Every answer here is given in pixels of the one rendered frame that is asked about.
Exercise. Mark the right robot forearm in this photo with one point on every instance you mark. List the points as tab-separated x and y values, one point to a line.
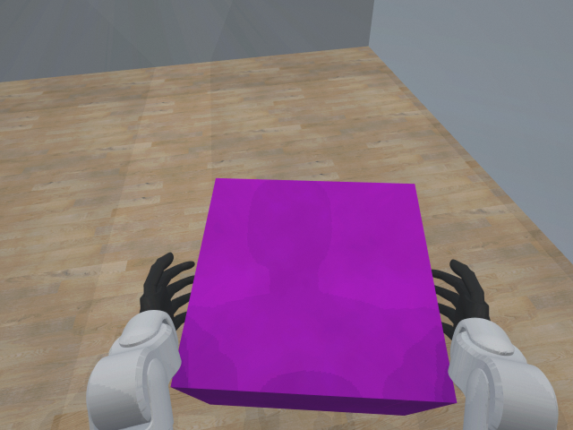
503	392

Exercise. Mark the robot left hand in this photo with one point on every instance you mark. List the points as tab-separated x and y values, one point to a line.
157	293

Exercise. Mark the carton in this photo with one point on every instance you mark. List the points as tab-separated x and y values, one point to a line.
314	295

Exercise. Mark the left robot forearm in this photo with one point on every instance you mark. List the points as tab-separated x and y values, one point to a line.
128	390

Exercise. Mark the robot right hand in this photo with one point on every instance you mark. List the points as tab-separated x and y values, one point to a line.
469	299

